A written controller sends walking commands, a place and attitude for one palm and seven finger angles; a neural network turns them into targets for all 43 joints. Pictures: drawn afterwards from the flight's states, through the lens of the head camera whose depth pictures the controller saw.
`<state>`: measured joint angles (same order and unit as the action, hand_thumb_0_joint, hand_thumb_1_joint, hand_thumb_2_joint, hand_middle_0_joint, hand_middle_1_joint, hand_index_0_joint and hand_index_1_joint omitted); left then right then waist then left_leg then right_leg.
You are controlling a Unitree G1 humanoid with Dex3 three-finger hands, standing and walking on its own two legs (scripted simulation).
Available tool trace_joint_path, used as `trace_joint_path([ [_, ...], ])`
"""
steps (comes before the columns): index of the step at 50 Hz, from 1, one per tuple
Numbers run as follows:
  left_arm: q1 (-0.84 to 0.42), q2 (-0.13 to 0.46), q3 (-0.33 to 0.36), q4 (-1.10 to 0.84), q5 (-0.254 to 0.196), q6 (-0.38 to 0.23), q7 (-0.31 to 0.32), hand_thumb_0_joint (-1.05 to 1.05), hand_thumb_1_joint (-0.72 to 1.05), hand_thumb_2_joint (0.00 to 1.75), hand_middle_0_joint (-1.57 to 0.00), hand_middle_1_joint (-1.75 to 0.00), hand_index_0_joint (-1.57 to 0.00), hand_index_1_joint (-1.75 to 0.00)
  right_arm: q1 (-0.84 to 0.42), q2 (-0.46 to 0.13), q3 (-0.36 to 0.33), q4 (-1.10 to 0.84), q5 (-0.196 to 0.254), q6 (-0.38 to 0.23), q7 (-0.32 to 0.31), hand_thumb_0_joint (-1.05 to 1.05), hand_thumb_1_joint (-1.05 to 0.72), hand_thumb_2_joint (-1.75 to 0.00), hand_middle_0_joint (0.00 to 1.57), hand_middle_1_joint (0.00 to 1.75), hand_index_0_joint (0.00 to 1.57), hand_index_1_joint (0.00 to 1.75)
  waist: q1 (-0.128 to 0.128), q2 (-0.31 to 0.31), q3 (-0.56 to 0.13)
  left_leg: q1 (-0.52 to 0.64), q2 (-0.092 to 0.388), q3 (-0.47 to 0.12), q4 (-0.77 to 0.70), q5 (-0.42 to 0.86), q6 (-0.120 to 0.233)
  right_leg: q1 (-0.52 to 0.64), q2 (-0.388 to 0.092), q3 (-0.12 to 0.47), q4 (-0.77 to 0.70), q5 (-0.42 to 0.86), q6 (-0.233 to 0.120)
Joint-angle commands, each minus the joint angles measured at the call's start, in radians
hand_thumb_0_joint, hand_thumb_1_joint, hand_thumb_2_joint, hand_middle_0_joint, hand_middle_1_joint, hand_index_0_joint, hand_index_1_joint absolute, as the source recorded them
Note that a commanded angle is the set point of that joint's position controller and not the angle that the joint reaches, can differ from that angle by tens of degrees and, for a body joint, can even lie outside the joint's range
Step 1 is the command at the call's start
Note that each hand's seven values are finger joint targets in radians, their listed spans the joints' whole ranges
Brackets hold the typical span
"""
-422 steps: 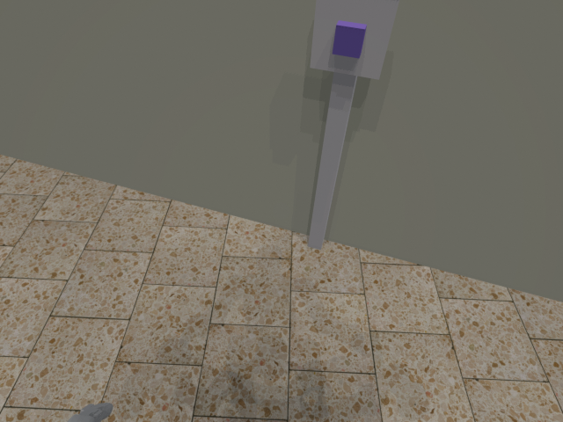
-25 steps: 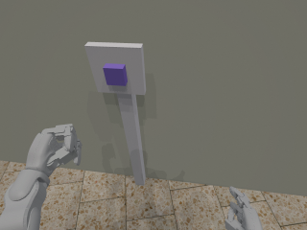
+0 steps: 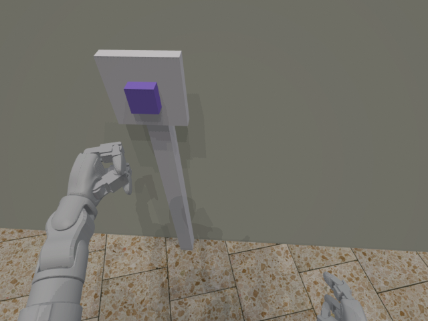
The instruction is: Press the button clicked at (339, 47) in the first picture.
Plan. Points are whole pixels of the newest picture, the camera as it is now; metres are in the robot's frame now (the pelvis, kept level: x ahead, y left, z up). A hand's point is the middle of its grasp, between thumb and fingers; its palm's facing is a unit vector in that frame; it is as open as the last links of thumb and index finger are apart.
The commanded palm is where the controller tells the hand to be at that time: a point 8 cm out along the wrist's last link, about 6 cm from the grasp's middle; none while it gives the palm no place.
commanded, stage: aim a knuckle at the button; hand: left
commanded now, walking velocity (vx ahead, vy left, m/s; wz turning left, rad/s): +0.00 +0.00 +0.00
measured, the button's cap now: (144, 97) +0.54 +0.20 +0.15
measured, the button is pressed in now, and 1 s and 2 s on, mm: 0 0 0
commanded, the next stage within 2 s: press the button with the knuckle in 1.30 s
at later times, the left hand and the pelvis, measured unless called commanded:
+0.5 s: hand (148, 145) +0.42 +0.17 +0.11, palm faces +0.00 -1.00 -0.01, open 3.1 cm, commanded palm +0.40 +0.22 +0.12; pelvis +0.00 +0.00 +0.00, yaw -1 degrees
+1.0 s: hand (149, 142) +0.43 +0.17 +0.11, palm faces +0.01 -1.00 -0.02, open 3.1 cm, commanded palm +0.40 +0.21 +0.12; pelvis +0.00 +0.00 -0.01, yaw -2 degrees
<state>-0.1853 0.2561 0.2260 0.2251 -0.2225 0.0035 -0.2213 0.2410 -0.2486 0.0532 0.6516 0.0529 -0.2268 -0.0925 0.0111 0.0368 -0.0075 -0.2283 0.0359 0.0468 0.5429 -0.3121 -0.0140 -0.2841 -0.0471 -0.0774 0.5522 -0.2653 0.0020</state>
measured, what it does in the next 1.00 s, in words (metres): stands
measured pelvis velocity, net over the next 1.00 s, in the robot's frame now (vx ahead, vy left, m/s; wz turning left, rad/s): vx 0.00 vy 0.00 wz -0.03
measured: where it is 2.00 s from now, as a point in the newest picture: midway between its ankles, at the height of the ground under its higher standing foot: outside the picture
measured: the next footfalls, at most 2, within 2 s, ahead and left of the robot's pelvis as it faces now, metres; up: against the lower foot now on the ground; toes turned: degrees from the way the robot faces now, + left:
none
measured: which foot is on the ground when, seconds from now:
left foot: down 0.00-1.00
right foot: down 0.00-1.00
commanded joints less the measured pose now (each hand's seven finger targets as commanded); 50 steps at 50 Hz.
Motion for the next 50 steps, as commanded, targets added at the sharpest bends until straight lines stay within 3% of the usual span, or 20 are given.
trace_joint_path([
  [1, -0.437, 0.190, 0.065, -0.166, -0.007, -0.087, 0.018, 0.00, 0.90, 0.90, -1.30, -1.50, -1.30, -1.50, -0.087, -0.112, -0.043, -0.145, -0.002, -0.043, -0.009, 0.00, -0.90, -0.90, 0.20, 0.30, 0.20, 0.30, -0.008, 0.001, -0.238, 0.037, -0.037, -0.027, -0.070, 0.221, 0.025, 0.102, 0.033, 0.025, -0.062, 0.230, -0.018],
  [3, -0.410, 0.224, 0.102, -0.104, -0.007, -0.095, 0.018, 0.00, 0.90, 0.90, -1.30, -1.50, -1.30, -1.50, -0.075, -0.121, -0.047, -0.140, -0.005, -0.032, -0.008, 0.00, -0.90, -0.90, 0.20, 0.30, 0.20, 0.30, 0.001, -0.057, -0.259, 0.025, -0.033, -0.024, -0.065, 0.241, 0.029, 0.124, 0.036, 0.027, -0.058, 0.255, -0.018],
  [7, -0.508, 0.197, 0.063, -0.007, -0.002, -0.099, 0.007, 0.00, 0.90, 0.90, -1.30, -1.50, -1.30, -1.50, -0.059, -0.122, -0.046, -0.134, 0.002, -0.006, -0.007, 0.00, -0.90, -0.90, 0.20, 0.30, 0.20, 0.30, -0.020, -0.018, -0.225, 0.007, -0.035, -0.024, -0.062, 0.229, 0.026, 0.084, 0.035, 0.026, -0.054, 0.253, -0.021],
  [8, -0.541, 0.200, 0.061, -0.002, -0.001, -0.108, 0.009, 0.00, 0.90, 0.90, -1.30, -1.50, -1.30, -1.50, -0.053, -0.125, -0.049, -0.134, 0.001, -0.002, -0.005, 0.00, -0.90, -0.90, 0.20, 0.30, 0.20, 0.30, -0.024, -0.049, -0.239, 0.004, -0.034, -0.025, -0.056, 0.226, 0.029, 0.088, 0.036, 0.030, -0.055, 0.249, -0.019],
  [11, -0.610, 0.192, 0.043, 0.017, 0.007, -0.129, 0.012, 0.00, 0.90, 0.90, -1.30, -1.50, -1.30, -1.50, -0.039, -0.123, -0.053, -0.131, 0.000, 0.010, -0.003, 0.00, -0.90, -0.90, 0.20, 0.30, 0.20, 0.30, -0.032, 0.005, -0.282, 0.026, -0.036, -0.022, -0.046, 0.250, 0.027, 0.082, 0.035, 0.032, -0.043, 0.277, -0.021],
  [13, -0.639, 0.181, 0.031, 0.073, 0.009, -0.142, 0.020, 0.00, 0.90, 0.90, -1.30, -1.50, -1.30, -1.50, -0.021, -0.127, -0.054, -0.123, -0.002, 0.017, 0.001, 0.00, -0.90, -0.90, 0.20, 0.30, 0.20, 0.30, -0.042, -0.049, -0.274, 0.013, -0.032, -0.028, -0.040, 0.246, 0.029, 0.069, 0.040, 0.028, -0.040, 0.273, -0.020],
  [14, -0.651, 0.224, 0.072, 0.093, 0.013, -0.151, 0.028, 0.00, 0.90, 0.90, -1.30, -1.50, -1.30, -1.50, -0.014, -0.131, -0.059, -0.118, -0.002, 0.022, 0.001, 0.00, -0.90, -0.90, 0.20, 0.30, 0.20, 0.30, -0.034, -0.045, -0.279, 0.004, -0.032, -0.027, -0.039, 0.244, 0.028, 0.074, 0.038, 0.031, -0.037, 0.273, -0.021],
  [16, -0.687, 0.198, 0.046, 0.128, 0.020, -0.162, 0.035, 0.00, 0.90, 0.90, -1.30, -1.50, -1.30, -1.50, -0.007, -0.130, -0.058, -0.116, -0.003, 0.033, 0.005, 0.00, -0.90, -0.90, 0.20, 0.30, 0.20, 0.30, -0.043, -0.039, -0.288, 0.002, -0.034, -0.027, -0.036, 0.243, 0.028, 0.064, 0.037, 0.032, -0.031, 0.277, -0.021],
  [22, -0.781, 0.274, 0.104, 0.259, 0.041, -0.207, 0.054, 0.00, 0.90, 0.90, -1.30, -1.50, -1.30, -1.50, 0.035, -0.138, -0.064, -0.100, -0.009, 0.068, 0.013, 0.00, -0.90, -0.90, 0.20, 0.30, 0.20, 0.30, -0.045, -0.035, -0.321, -0.041, -0.036, -0.018, -0.017, 0.253, 0.029, 0.079, 0.037, 0.043, -0.013, 0.307, -0.021],
  [24, -0.843, 0.266, 0.091, 0.302, 0.046, -0.228, 0.053, 0.00, 0.90, 0.90, -1.30, -1.50, -1.30, -1.50, 0.049, -0.140, -0.066, -0.096, -0.011, 0.076, 0.016, 0.00, -0.90, -0.90, 0.20, 0.30, 0.20, 0.30, -0.059, -0.048, -0.315, -0.053, -0.035, -0.018, -0.011, 0.241, 0.032, 0.064, 0.040, 0.046, -0.010, 0.303, -0.019],
  [27, -0.891, 0.256, 0.081, 0.346, 0.052, -0.257, 0.045, 0.00, 0.90, 0.90, -1.30, -1.50, -1.30, -1.50, 0.077, -0.142, -0.073, -0.088, -0.013, 0.084, 0.022, 0.00, -0.90, -0.90, 0.20, 0.30, 0.20, 0.30, -0.065, -0.009, -0.362, -0.040, -0.037, -0.019, 0.004, 0.268, 0.029, 0.055, 0.043, 0.045, 0.007, 0.326, -0.024],
  [28, -0.892, 0.284, 0.106, 0.362, 0.053, -0.266, 0.047, 0.00, 0.90, 0.90, -1.30, -1.50, -1.30, -1.50, 0.088, -0.147, -0.076, -0.086, -0.016, 0.088, 0.024, 0.00, -0.90, -0.90, 0.20, 0.30, 0.20, 0.30, -0.062, -0.040, -0.382, -0.044, -0.035, -0.020, 0.012, 0.290, 0.032, 0.067, 0.046, 0.044, 0.015, 0.347, -0.024],
  [31, -0.887, 0.242, 0.082, 0.409, 0.057, -0.278, 0.042, 0.00, 0.90, 0.90, -1.30, -1.50, -1.30, -1.50, 0.105, -0.143, -0.080, -0.085, -0.015, 0.099, 0.033, 0.00, -0.90, -0.90, 0.20, 0.30, 0.20, 0.30, -0.064, -0.009, -0.380, -0.048, -0.035, -0.015, 0.019, 0.308, 0.029, 0.047, 0.048, 0.041, 0.023, 0.364, -0.026],
  [34, -0.822, 0.263, 0.111, 0.423, 0.055, -0.283, 0.043, 0.00, 0.90, 0.90, -1.30, -1.50, -1.30, -1.50, 0.117, -0.150, -0.086, -0.095, -0.016, 0.112, 0.042, 0.00, -0.90, -0.90, 0.20, 0.30, 0.20, 0.30, -0.048, -0.047, -0.389, -0.073, -0.032, -0.013, 0.020, 0.327, 0.030, 0.067, 0.050, 0.040, 0.030, 0.386, -0.025],
  [38, -0.782, 0.250, 0.107, 0.343, 0.053, -0.292, 0.050, 0.00, 0.90, 0.90, -1.30, -1.50, -1.30, -1.50, 0.108, -0.147, -0.090, -0.118, -0.016, 0.123, 0.051, 0.00, -0.90, -0.90, 0.20, 0.30, 0.20, 0.30, -0.038, -0.041, -0.396, -0.068, -0.029, -0.008, 0.015, 0.339, 0.032, 0.081, 0.053, 0.039, 0.030, 0.389, -0.025],
  [43, -0.874, 0.315, 0.139, 0.345, 0.060, -0.292, 0.068, 0.00, 0.90, 0.90, -1.30, -1.50, -1.30, -1.50, 0.098, -0.151, -0.083, -0.108, -0.014, 0.133, 0.037, 0.00, -0.90, -0.90, 0.20, 0.30, 0.20, 0.30, -0.065, -0.067, -0.324, -0.106, -0.030, -0.004, -0.002, 0.192, 0.039, 0.047, 0.052, 0.050, -0.001, 0.269, -0.018],
  [44, -0.886, 0.325, 0.143, 0.321, 0.064, -0.301, 0.068, 0.00, 0.90, 0.90, -1.30, -1.50, -1.30, -1.50, 0.094, -0.148, -0.085, -0.113, -0.014, 0.131, 0.034, 0.00, -0.90, -0.90, 0.20, 0.30, 0.20, 0.30, -0.059, -0.042, -0.354, -0.097, -0.031, -0.004, -0.004, 0.193, 0.038, 0.060, 0.051, 0.055, 0.002, 0.267, -0.019],
  [46, -0.905, 0.281, 0.103, 0.286, 0.062, -0.315, 0.061, 0.00, 0.90, 0.90, -1.30, -1.50, -1.30, -1.50, 0.084, -0.137, -0.080, -0.115, -0.014, 0.123, 0.032, 0.00, -0.90, -0.90, 0.20, 0.30, 0.20, 0.30, -0.060, 0.027, -0.381, -0.055, -0.032, -0.008, -0.001, 0.215, 0.034, 0.053, 0.052, 0.051, 0.009, 0.281, -0.026],
  [48, -0.890, 0.246, 0.075, 0.280, 0.055, -0.317, 0.053, 0.00, 0.90, 0.90, -1.30, -1.50, -1.30, -1.50, 0.087, -0.137, -0.083, -0.113, -0.012, 0.117, 0.031, 0.00, -0.90, -0.90, 0.20, 0.30, 0.20, 0.30, -0.068, 0.009, -0.404, -0.028, -0.028, -0.016, 0.006, 0.245, 0.034, 0.048, 0.057, 0.044, 0.012, 0.295, -0.027],
  [50, -0.879, 0.193, 0.033, 0.361, 0.047, -0.294, 0.044, 0.00, 0.90, 0.90, -1.30, -1.50, -1.30, -1.50, 0.083, -0.138, -0.078, -0.102, -0.005, 0.116, 0.031, 0.00, -0.90, -0.90, 0.20, 0.30, 0.20, 0.30, -0.081, 0.001, -0.329, -0.051, -0.026, -0.018, 0.001, 0.210, 0.030, 0.002, 0.057, 0.036, 0.004, 0.265, -0.026],
])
